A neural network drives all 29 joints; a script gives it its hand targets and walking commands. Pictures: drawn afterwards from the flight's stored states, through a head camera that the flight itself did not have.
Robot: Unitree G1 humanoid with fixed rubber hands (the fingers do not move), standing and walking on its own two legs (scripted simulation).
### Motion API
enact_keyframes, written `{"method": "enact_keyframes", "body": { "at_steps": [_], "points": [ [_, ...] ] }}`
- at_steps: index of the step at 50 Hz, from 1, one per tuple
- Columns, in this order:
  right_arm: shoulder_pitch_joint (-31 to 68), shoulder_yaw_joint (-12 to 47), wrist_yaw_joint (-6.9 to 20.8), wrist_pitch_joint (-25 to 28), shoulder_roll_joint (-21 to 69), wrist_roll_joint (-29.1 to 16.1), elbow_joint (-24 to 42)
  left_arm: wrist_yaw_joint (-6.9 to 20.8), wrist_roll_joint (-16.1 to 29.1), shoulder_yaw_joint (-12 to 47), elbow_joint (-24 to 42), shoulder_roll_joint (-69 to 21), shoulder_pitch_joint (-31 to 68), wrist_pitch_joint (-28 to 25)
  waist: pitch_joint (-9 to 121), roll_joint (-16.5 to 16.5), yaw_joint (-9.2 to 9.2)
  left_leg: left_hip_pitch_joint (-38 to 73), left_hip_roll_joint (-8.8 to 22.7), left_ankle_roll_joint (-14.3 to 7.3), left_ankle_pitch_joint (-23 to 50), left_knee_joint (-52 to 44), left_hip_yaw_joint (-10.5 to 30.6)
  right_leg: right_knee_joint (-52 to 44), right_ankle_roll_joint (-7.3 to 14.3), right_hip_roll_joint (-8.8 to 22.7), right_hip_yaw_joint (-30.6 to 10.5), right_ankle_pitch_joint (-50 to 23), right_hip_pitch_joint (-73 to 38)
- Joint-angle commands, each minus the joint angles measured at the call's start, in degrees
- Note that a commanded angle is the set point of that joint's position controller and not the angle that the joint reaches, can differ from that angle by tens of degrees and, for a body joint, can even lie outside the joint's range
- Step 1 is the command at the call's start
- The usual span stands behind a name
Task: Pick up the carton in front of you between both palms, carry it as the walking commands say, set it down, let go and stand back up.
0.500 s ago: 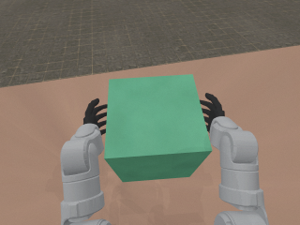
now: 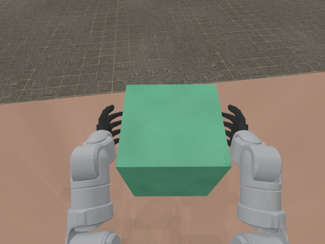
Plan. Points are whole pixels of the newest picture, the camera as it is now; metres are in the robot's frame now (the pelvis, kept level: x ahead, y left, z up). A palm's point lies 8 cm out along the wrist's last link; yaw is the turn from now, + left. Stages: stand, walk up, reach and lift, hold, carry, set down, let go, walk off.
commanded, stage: carry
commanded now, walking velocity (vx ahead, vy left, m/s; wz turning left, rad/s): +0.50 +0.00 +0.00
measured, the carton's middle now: (170, 146) +0.35 +0.02 +0.05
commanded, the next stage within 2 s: none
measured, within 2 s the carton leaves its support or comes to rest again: neither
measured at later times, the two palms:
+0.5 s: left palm (135, 70) +0.62 +0.15 +0.10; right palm (225, 70) +0.62 -0.15 +0.10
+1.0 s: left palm (138, 36) +0.91 +0.18 +0.08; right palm (205, 36) +0.92 -0.12 +0.08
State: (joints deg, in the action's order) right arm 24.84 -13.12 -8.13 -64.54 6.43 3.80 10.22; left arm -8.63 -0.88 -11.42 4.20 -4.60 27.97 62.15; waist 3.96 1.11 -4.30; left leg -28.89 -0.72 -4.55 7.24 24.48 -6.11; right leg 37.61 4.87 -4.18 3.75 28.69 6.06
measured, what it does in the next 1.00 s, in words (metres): goes down: right foot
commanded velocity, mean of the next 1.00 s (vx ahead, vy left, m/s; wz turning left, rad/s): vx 0.50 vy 0.00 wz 0.00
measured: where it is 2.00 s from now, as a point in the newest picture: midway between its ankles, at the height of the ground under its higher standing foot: (167, 125)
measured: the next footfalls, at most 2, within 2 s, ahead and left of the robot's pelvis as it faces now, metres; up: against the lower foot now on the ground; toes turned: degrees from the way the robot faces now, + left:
right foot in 0.52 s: +0.48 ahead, -0.07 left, -0.02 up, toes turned -2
left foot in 1.06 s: +0.79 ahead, +0.09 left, -0.05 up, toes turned +4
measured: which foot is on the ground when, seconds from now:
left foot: down 0.00-0.54, up 0.56-1.00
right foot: down 0.00-0.02, up 0.04-0.50, down 0.52-1.00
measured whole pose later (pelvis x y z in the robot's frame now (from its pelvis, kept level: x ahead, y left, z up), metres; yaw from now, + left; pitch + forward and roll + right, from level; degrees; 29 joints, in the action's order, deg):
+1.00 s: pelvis +0.58 +0.00 -0.03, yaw +1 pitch +6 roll +0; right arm 24.1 -13.5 -8.2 -64.4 6.2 3.5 10.6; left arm -8.8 -1.0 -11.2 3.6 -5.3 27.9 61.6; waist 3.9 0.9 -4.8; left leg -35.6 0.6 -3.4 3.8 31.5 -3.8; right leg 29.9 5.5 -3.9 3.9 23.6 7.2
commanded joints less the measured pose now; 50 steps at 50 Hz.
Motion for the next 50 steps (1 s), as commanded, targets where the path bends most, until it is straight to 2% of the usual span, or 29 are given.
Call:
{"method": "enact_keyframes", "body": {
  "at_steps": [1, 2, 3, 4, 5, 6, 7, 9, 12, 15, 18, 21, 23, 24, 25, 26, 27, 28, 29, 30, 31, 32, 33, 35, 38, 41, 45, 48, 50],
  "points": [
    [29.25, 34.33, 4.49, 0.43, 38.32, -10.77, -2.89, 7.35, 16.17, 38.23, 1.98, -46.81, 31.69, 1.15, 28.07, 4.98, 4.08, 40.96, 16.2, -3.54, 29.05, 10.81, 16.24, 25.75, -2.45, 5.12, -1.16, -12.96, 16.43],
    [28.74, 33.99, 4.18, 0.49, 37.65, -10.73, -4.5, 7.01, 16.06, 38.05, 0.76, -47.0, 29.96, 1.68, 33.78, 17.07, 7.65, 52.16, 24.83, -15.12, 16.11, 7.03, 35.82, 43.2, -4.42, -1.74, -3.15, 5.83, 32.78],
    [27.66, 34.52, 4.37, 0.63, 40.31, -11.81, -5.35, 6.67, 16.12, 37.99, 1.9, -47.29, 31.84, 1.57, 31.32, 12.1, 8.29, 49.31, 22.56, -14.45, 0.96, 3.03, 38.64, 45.65, -2.6, 0.91, -5.73, 3.65, 38.72],
    [30.91, 35.81, 4.9, 1.13, 43.41, -13.26, -3.24, 6.58, 16.22, 37.82, 2.39, -49.61, 34.29, 1.3, 27.71, 6.76, 8.63, 43.82, 19.66, -12.7, -4.63, 1.34, 34.86, 44.04, -2.13, 2.88, -5.89, 0.36, 39.93],
    [34.99, 38.14, 5.63, 1.63, 46.81, -15.76, -1.02, 6.6, 15.85, 37.45, 3.33, -51.63, 35.36, 0.8, 24.83, 1.47, 7.69, 38.0, 18.26, -11.12, -3.61, 0.21, 31.17, 40.85, -2.41, 4.75, -5.7, -2.7, 38.97],
    [39.09, 40.2, 6.35, 2.29, 49.88, -18.08, 0.71, 6.68, 15.28, 37.02, 3.8, -52.81, 35.38, 0.19, 23.37, 0.53, 6.81, 33.38, 17.27, -10.1, -3.72, -1.04, 28.57, 36.95, -2.66, 5.99, -5.86, -4.73, 37.25],
    [42.17, 41.86, 6.91, 3.04, 52.02, -20.01, 1.97, 6.73, 14.76, 37.11, 4.19, -53.58, 35.63, -0.44, 23.05, 0.91, 6.05, 29.72, 16.31, -9.09, -5.66, -2.08, 26.2, 34.15, -2.85, 6.67, -5.78, -5.61, 34.78],
    [43.83, 43.88, 7.47, 4.23, 53.49, -22.06, 3.14, 6.56, 13.68, 37.66, 4.79, -54.07, 35.13, -1.49, 23.37, 2.73, 5.62, 27.82, 15.13, -8.93, -4.35, -2.53, 22.83, 29.77, -3.53, 6.95, -4.42, -6.82, 33.65],
    [41.25, 44.5, 7.52, 5.09, 52.48, -22.67, 3.58, 5.85, 12.64, 38.52, 6.41, -52.63, 33.03, -2.53, 23.54, 4.01, 7.16, 32.77, 14.55, -9.24, 6.68, -1.16, 19.84, 22.88, -4.19, 7.15, -2.74, -10.69, 38.44],
    [38.44, 44.26, 7.29, 5.16, 50.08, -22.36, 4.6, 5.33, 12.36, 39.17, 8.57, -50.18, 31.42, -2.61, 23.24, 4.84, 8.39, 37.39, 12.88, -7.72, 16.29, 0.68, 16.44, 15.41, -3.73, 6.8, -1.55, -17.98, 40.8],
    [36.57, 43.69, 6.94, 4.42, 47.41, -21.91, 5.27, 5.02, 12.33, 39.35, 10.2, -47.58, 30.7, -1.78, 21.33, 5.12, 9.4, 38.84, 10.33, -6.2, 21.5, 1.93, 13.06, 6.29, -2.86, 5.05, 0.42, -25.54, 38.9],
    [33.67, 42.43, 6.64, 3.19, 44.75, -20.55, 3.33, 4.96, 11.66, 38.48, 9.32, -44.82, 28.66, -0.32, 18.98, 5.25, 10.41, 39.46, 8.09, -5.27, 21.57, 3.1, 9.99, -5.1, -1.75, 2.79, 2.98, -31.88, 33.75],
    [32.76, 41.66, 6.48, 2.4, 43.58, -19.63, 1.52, 5.06, 11.11, 37.25, 8.12, -43.03, 27.89, 0.64, 18.25, 6.28, 8.88, 36.68, 8.1, -3.69, 22.19, 5.47, 8.34, -11.54, -0.2, 1.75, 3.33, -35.72, 24.62],
    [32.6, 41.23, 6.39, 1.98, 43.21, -19.18, 0.68, 5.1, 10.72, 36.35, 7.08, -42.05, 27.07, 1.04, 19.32, 6.79, 7.01, 35.22, 7.97, -2.35, 23.75, 9.79, 7.07, -13.36, 0.38, 1.23, 4.0, -36.62, 18.21],
    [32.57, 40.84, 6.29, 1.55, 42.97, -18.84, -0.22, 5.11, 10.3, 35.39, 5.89, -41.23, 26.03, 1.36, 21.41, 5.43, 4.54, 31.44, 6.82, -0.68, 22.15, 17.18, 4.64, -15.7, 0.67, 0.96, 4.86, -37.64, 8.67],
    [33.27, 40.25, 6.1, 1.23, 42.4, -18.33, -0.9, 5.19, 9.9, 34.47, 5.07, -40.7, 25.7, 1.67, 23.83, 1.62, 2.24, 21.98, 5.38, 0.55, 8.85, 27.43, 3.43, -13.34, 0.61, 5.43, 0.78, -38.45, -2.96],
    [33.93, 39.64, 5.9, 0.74, 42.51, -17.74, -1.74, 5.15, 9.52, 32.87, 3.38, -39.49, 24.55, 1.96, 27.24, -7.08, 2.5, 7.51, 2.13, 1.89, -22.49, 37.97, 2.1, -4.25, 1.85, 18.49, -14.39, -56.84, -15.68],
    [33.2, 38.55, 5.55, 0.21, 43.11, -17.02, -3.62, 4.74, 9.8, 32.64, 2.18, -38.94, 27.34, 2.1, 32.31, -20.03, 0.67, -9.7, -5.71, 4.2, -41.25, 55.34, 5.03, -7.89, 13.46, 27.48, -33.8, -47.38, -27.95],
    [33.8, 37.92, 5.12, 0.12, 42.58, -16.65, -3.07, 5.01, 10.72, 32.96, 0.67, -41.4, 24.72, 2.09, 30.58, -14.52, -0.06, -14.8, -2.44, 2.34, -39.13, 57.73, 8.16, -11.11, 13.59, 25.88, -36.27, -32.3, -24.92],
    [36.05, 37.97, 5.03, 0.31, 45.06, -16.78, -2.1, 5.59, 12.42, 34.26, 2.72, -44.08, 27.89, 1.64, 26.69, -10.35, 0.15, -16.01, -1.16, 1.75, -36.1, 56.19, 8.26, -12.9, 11.91, 22.42, -32.69, -28.57, -19.31],
    [37.56, 37.64, 5.1, 0.7, 47.22, -16.41, -1.83, 6.27, 14.41, 35.99, 4.5, -47.53, 32.25, 1.21, 23.86, -4.54, 0.81, -15.38, 0.53, 1.66, -33.31, 53.11, 8.33, -13.73, 10.43, 21.45, -28.98, -29.37, -13.78],
    [38.43, 37.46, 5.22, 1.2, 48.39, -15.89, -1.71, 6.91, 16.44, 38.07, 5.58, -50.45, 36.06, 0.65, 22.14, -3.11, 1.56, -14.25, 1.89, 1.79, -31.67, 49.75, 8.47, -14.6, 9.7, 20.68, -25.92, -30.46, -8.97],
    [38.97, 37.62, 5.34, 1.76, 49.52, -15.73, -1.67, 7.43, 18.13, 39.65, 6.81, -52.52, 39.36, -0.1, 22.26, -3.02, 2.29, -11.99, 2.67, 2.07, -30.69, 46.96, 8.44, -15.61, 8.81, 19.83, -23.95, -28.93, -5.78],
    [39.34, 38.69, 5.3, 2.83, 50.73, -15.83, -0.63, 8.06, 20.07, 41.44, 8.53, -54.55, 41.87, -1.21, 22.81, -4.68, 2.49, -10.74, 3.22, 2.73, -28.95, 42.53, 7.3, -16.36, 8.85, 18.93, -20.88, -29.76, -3.78],
    [37.35, 39.26, 4.63, 3.7, 49.56, -15.14, 0.73, 8.28, 20.47, 41.9, 8.65, -53.99, 39.48, -1.68, 23.18, -5.83, 1.43, -15.54, 3.99, 3.58, -24.08, 35.79, 6.01, -14.78, 8.96, 18.12, -17.39, -40.42, -8.64],
    [36.86, 40.01, 4.07, 3.81, 47.6, -15.38, 3.42, 7.97, 20.63, 41.9, 10.06, -51.96, 37.89, -1.67, 23.18, -6.11, 0.01, -17.61, 3.42, 3.72, -16.71, 28.99, 4.68, -12.6, 7.4, 16.38, -14.06, -50.47, -12.95],
    [33.91, 39.45, 3.83, 2.5, 44.15, -14.2, 2.82, 7.5, 19.14, 40.58, 7.76, -48.8, 33.16, -0.55, 21.03, -6.5, -1.39, -15.54, 0.95, 2.66, -7.97, 17.09, 1.77, -10.25, 5.93, 12.71, -9.87, -55.54, -15.88],
    [32.33, 38.27, 4.35, 1.31, 42.73, -12.99, 0.81, 7.53, 17.54, 39.24, 4.65, -47.65, 30.57, 0.15, 18.1, -7.25, -2.94, -10.49, -0.65, 1.38, -1.39, 5.92, -0.16, -8.85, 4.91, 11.56, -7.7, -53.62, -16.22],
    [31.41, 36.71, 4.71, 0.91, 41.87, -11.95, -1.01, 7.65, 16.52, 38.57, 2.61, -47.67, 30.22, 0.34, 17.7, -8.32, -0.99, -0.29, -1.58, -0.43, 0.52, 0.3, -0.85, -4.78, 3.11, 11.53, -6.16, -56.09, -12.78]
  ]
}}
